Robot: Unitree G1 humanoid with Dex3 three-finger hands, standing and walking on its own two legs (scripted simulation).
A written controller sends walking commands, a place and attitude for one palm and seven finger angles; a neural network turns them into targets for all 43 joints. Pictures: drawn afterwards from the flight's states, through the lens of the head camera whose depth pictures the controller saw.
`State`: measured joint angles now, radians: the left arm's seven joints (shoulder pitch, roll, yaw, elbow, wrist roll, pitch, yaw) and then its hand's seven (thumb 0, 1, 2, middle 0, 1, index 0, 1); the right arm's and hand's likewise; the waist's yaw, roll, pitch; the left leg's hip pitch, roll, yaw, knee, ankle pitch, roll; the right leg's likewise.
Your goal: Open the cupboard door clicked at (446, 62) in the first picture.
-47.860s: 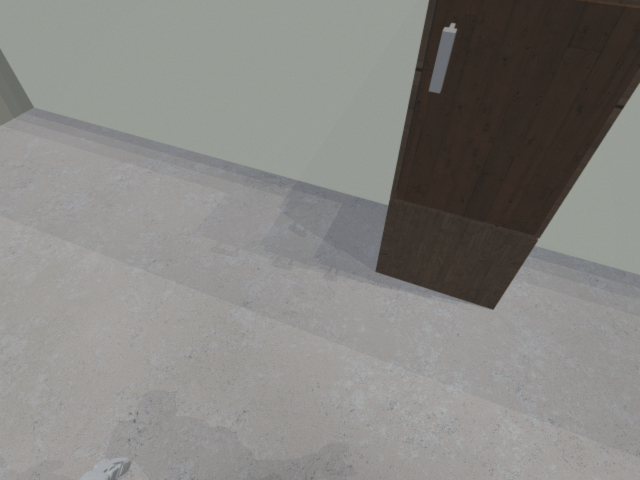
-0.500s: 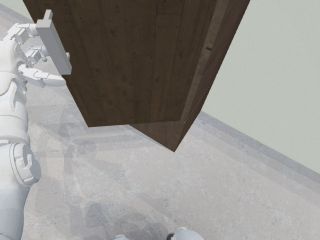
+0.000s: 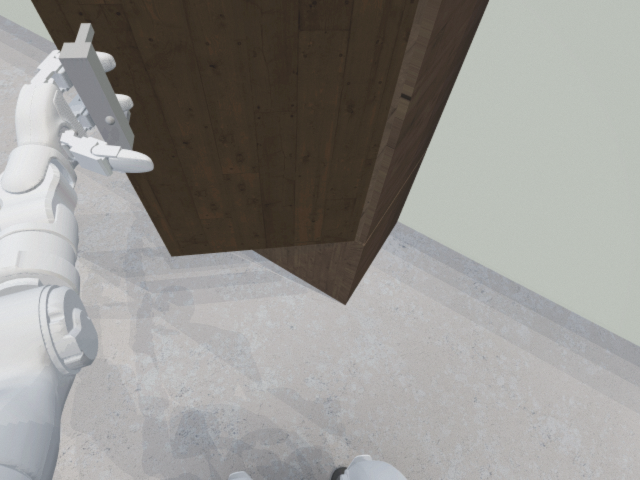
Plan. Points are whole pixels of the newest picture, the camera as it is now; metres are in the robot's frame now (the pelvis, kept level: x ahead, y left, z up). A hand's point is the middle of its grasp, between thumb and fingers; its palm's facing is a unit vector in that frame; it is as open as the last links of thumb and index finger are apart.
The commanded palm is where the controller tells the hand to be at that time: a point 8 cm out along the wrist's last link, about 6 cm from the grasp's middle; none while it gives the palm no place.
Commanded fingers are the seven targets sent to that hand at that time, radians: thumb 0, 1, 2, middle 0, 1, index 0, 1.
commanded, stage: slide the fingers in behind the handle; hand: left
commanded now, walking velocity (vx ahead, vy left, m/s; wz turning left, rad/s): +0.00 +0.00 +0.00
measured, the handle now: (104, 90) +0.57 +0.21 +0.14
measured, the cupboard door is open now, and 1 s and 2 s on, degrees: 39 39 60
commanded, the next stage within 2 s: close the thumb around the handle in 0.54 s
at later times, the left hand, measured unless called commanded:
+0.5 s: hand (108, 120) +0.52 +0.20 +0.14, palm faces +0.02 -1.00 +0.02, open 14.0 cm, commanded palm +0.49 +0.25 +0.13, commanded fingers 0.00 -0.50 0.30 -0.30 -1.20 -0.30 -1.20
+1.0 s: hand (120, 120) +0.52 +0.19 +0.13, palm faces +0.03 -1.00 +0.01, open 10.4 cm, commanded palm +0.49 +0.24 +0.13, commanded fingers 0.00 0.56 0.76 -0.38 -1.31 -0.38 -1.31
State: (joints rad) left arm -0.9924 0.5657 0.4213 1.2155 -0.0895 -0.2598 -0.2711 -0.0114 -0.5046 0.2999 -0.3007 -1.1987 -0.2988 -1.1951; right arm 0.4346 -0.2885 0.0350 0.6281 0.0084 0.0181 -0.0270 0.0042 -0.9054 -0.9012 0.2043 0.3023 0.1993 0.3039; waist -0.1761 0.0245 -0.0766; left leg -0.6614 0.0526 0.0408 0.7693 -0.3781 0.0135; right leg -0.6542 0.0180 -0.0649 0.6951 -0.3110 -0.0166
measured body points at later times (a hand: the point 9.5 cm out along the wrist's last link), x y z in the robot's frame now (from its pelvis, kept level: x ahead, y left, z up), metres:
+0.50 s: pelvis +0.01 +0.01 +0.00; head +0.10 +0.02 +0.44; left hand +0.51 +0.26 +0.14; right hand +0.00 -0.26 -0.11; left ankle -0.01 +0.11 -0.71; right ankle +0.01 -0.11 -0.71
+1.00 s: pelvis +0.00 +0.01 +0.00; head +0.10 +0.01 +0.44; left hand +0.51 +0.25 +0.13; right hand +0.00 -0.26 -0.11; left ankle -0.01 +0.11 -0.71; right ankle +0.01 -0.11 -0.71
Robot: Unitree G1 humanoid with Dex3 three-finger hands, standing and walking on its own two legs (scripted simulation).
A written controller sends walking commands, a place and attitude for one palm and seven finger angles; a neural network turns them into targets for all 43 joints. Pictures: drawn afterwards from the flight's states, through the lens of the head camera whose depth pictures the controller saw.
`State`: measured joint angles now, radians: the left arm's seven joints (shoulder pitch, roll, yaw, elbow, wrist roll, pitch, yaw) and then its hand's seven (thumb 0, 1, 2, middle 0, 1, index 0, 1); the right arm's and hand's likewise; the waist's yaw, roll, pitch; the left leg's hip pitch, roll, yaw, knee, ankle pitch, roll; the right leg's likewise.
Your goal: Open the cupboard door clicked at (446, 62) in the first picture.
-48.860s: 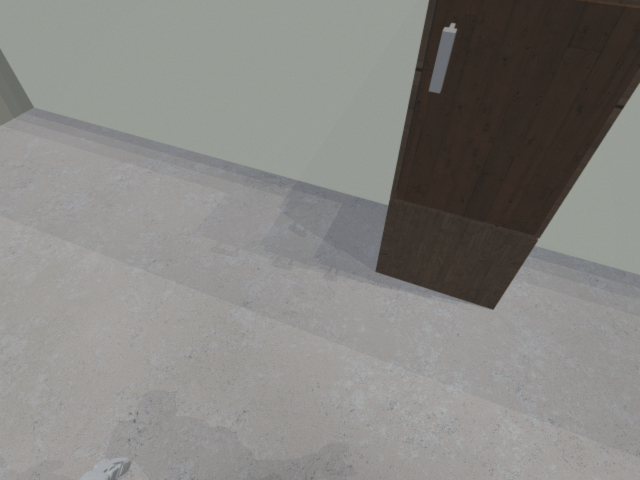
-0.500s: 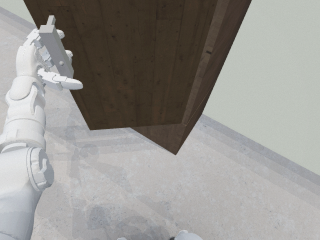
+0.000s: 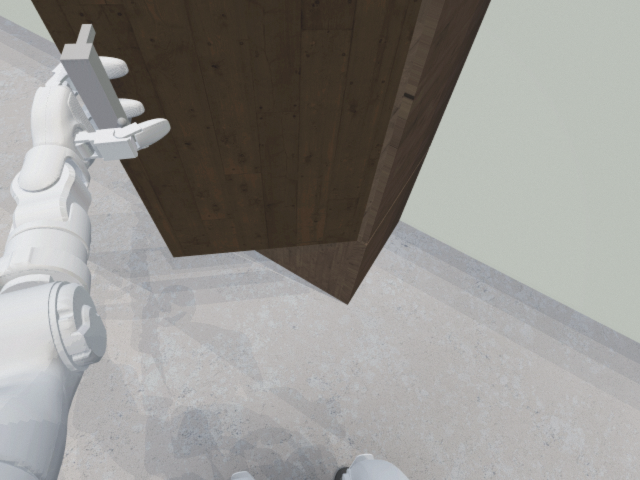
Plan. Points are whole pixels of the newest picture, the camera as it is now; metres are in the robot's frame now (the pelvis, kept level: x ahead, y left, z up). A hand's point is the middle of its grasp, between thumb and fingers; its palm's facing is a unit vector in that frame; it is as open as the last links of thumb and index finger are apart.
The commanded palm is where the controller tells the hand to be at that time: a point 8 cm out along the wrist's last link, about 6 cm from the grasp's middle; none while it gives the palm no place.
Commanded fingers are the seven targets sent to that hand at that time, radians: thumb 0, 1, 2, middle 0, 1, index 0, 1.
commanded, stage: close the thumb around the handle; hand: left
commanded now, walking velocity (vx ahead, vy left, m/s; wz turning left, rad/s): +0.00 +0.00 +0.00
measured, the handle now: (106, 91) +0.56 +0.21 +0.14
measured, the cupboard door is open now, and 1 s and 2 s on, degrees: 39 60 79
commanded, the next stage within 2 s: pull the door open along its arc in 0.34 s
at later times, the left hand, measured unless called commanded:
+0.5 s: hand (121, 124) +0.51 +0.18 +0.14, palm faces +0.03 -1.00 +0.01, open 6.1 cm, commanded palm +0.48 +0.23 +0.13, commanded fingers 0.00 0.90 0.90 -0.40 -1.35 -0.40 -1.35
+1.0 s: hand (148, 212) +0.38 +0.14 +0.14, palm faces +0.15 -0.98 +0.12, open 6.7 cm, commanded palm +0.32 +0.19 +0.13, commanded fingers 0.00 0.90 0.90 -0.40 -1.35 -0.40 -1.35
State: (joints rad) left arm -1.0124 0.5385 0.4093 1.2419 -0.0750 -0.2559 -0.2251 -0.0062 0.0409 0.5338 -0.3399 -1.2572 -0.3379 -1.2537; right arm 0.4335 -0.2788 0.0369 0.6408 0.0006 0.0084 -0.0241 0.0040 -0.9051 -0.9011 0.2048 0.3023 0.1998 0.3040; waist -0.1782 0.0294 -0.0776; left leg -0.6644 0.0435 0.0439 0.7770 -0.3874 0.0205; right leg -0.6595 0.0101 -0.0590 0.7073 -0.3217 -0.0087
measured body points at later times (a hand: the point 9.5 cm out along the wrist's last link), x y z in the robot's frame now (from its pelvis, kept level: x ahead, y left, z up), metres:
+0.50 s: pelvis +0.00 +0.00 +0.00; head +0.09 +0.00 +0.44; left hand +0.50 +0.24 +0.14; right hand +0.00 -0.27 -0.11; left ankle -0.01 +0.10 -0.71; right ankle +0.00 -0.12 -0.71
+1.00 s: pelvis +0.01 +0.00 +0.02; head +0.02 -0.01 +0.47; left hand +0.37 +0.19 +0.13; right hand +0.13 -0.25 -0.09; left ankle -0.01 +0.10 -0.71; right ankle +0.00 -0.12 -0.71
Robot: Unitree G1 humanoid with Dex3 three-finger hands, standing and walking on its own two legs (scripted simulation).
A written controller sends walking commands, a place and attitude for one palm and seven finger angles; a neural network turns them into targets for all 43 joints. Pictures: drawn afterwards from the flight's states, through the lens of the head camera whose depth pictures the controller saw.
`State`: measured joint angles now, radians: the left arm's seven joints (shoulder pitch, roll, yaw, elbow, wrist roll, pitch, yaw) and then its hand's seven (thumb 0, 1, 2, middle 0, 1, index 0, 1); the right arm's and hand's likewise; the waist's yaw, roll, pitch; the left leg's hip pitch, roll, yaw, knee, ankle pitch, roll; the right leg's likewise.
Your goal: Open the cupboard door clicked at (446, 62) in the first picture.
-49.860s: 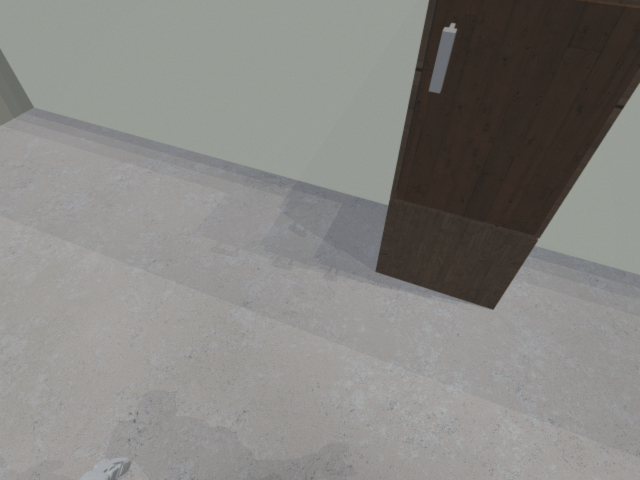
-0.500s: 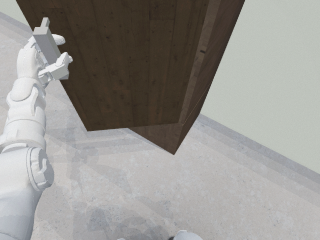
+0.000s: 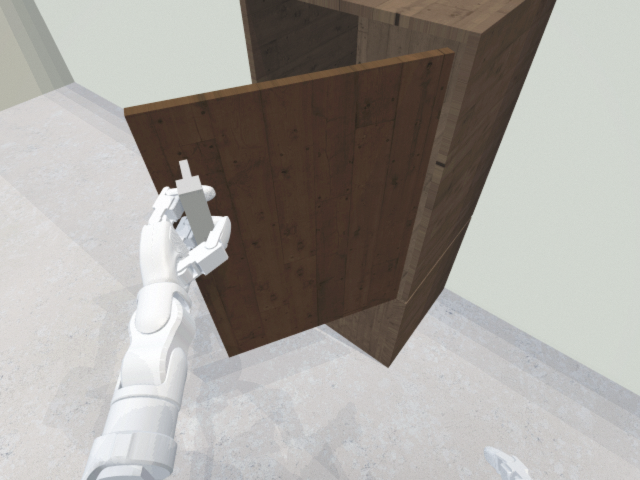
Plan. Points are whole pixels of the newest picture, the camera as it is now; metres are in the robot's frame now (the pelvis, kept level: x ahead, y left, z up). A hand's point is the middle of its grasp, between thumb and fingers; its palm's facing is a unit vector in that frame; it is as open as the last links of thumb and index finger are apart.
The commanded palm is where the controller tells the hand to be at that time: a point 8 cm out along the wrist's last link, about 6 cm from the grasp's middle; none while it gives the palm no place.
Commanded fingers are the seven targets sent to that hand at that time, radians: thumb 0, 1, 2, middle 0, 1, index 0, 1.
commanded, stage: pull the door open along its arc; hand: left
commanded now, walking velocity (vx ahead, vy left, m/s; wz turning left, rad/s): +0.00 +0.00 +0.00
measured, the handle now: (199, 212) +0.42 +0.17 +0.12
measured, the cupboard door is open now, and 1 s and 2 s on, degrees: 60 79 84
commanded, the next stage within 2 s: open thumb and fingers to let go in 0.34 s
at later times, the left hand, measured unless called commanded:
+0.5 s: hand (290, 315) +0.27 +0.04 +0.12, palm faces +0.38 -0.92 -0.02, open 6.7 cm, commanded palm +0.22 +0.08 +0.12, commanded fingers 0.00 0.62 0.78 -0.38 -1.32 -0.38 -1.32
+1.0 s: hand (279, 305) +0.28 +0.06 +0.12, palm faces +0.40 -0.92 -0.01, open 13.1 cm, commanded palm +0.23 +0.08 +0.12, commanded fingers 0.00 -0.50 0.30 -0.24 -0.85 -0.24 -0.85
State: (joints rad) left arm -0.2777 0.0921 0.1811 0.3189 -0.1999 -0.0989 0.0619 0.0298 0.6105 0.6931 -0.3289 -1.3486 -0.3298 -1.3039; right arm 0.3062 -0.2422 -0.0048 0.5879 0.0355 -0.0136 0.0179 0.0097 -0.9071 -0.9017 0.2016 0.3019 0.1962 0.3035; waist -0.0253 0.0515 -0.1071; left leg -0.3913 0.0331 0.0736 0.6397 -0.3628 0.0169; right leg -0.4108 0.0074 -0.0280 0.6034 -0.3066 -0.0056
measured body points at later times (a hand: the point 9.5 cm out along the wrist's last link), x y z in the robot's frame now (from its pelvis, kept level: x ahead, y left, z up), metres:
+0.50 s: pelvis -0.01 -0.04 +0.01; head -0.04 -0.07 +0.45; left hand +0.24 +0.09 +0.13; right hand +0.20 -0.23 -0.08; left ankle -0.03 +0.10 -0.73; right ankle +0.00 -0.12 -0.73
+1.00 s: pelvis -0.02 -0.03 +0.01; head -0.04 -0.05 +0.46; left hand +0.26 +0.10 +0.12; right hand +0.18 -0.22 -0.09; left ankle -0.03 +0.10 -0.73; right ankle +0.00 -0.12 -0.73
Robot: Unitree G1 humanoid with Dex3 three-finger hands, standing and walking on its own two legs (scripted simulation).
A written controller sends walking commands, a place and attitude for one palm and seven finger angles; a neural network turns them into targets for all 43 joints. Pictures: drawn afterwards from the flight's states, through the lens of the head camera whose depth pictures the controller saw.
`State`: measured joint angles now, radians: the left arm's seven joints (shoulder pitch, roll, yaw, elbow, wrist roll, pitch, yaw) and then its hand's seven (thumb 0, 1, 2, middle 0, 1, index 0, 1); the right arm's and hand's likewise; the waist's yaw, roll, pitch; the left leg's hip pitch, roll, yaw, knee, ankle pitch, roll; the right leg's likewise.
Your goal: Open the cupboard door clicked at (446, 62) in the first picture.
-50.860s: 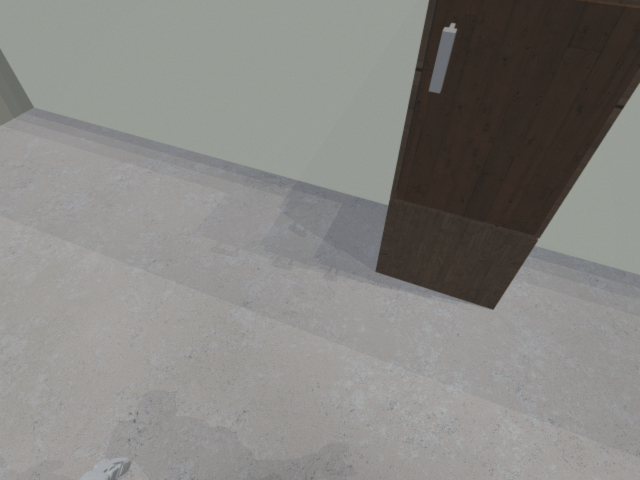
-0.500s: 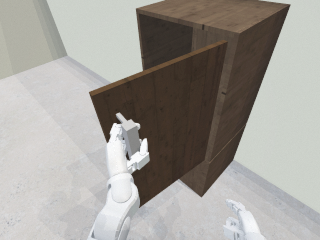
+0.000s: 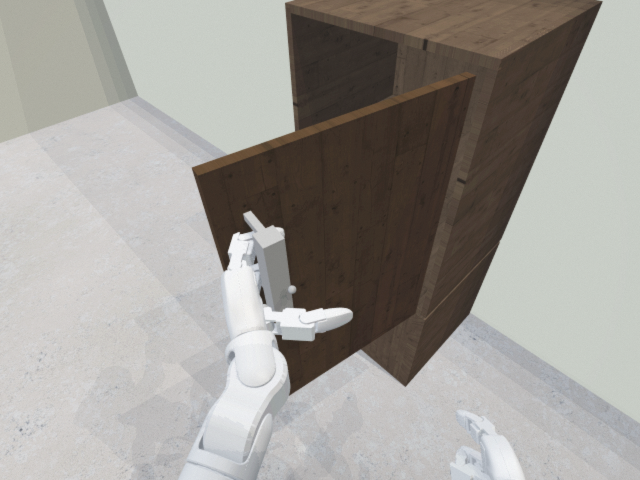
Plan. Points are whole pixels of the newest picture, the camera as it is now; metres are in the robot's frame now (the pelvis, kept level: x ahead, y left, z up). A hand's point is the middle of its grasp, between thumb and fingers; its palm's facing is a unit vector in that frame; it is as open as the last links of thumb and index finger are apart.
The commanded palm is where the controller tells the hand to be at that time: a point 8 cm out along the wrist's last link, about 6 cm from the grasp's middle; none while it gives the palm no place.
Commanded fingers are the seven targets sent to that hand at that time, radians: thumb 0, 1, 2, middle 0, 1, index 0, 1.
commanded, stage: open thumb and fingers to let go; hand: left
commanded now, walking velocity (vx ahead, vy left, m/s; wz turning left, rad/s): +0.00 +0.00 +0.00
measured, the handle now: (265, 263) +0.34 +0.10 +0.12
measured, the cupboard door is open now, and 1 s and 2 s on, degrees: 79 84 82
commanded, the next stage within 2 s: slide the hand sideways off the handle in 0.26 s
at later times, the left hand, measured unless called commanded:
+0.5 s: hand (289, 313) +0.28 +0.06 +0.11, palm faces -0.01 -1.00 -0.09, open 15.6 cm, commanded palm +0.25 +0.09 +0.11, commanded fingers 0.00 -0.50 0.30 -0.15 -0.30 -0.15 -0.30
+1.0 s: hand (281, 338) +0.24 +0.07 +0.11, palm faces -0.09 -1.00 -0.02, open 16.1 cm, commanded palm +0.21 +0.13 +0.11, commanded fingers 0.00 -0.50 0.30 -0.15 -0.30 -0.15 -0.30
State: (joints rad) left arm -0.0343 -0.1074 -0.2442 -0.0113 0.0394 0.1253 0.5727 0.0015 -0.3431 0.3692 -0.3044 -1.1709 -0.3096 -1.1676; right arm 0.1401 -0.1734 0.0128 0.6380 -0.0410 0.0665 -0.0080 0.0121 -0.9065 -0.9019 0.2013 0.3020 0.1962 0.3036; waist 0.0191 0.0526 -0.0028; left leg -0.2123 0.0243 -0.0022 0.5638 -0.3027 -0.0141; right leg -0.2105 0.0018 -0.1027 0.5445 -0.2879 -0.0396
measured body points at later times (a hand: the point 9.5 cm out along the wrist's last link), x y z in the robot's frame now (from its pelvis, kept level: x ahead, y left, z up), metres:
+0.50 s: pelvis -0.01 +0.02 -0.01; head -0.02 +0.01 +0.44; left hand +0.27 +0.11 +0.12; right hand +0.18 -0.18 -0.10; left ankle +0.00 +0.13 -0.73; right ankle +0.01 -0.09 -0.73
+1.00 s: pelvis -0.01 +0.00 +0.00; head -0.03 -0.02 +0.45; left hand +0.24 +0.12 +0.12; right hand +0.18 -0.21 -0.08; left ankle +0.00 +0.13 -0.73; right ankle +0.01 -0.09 -0.73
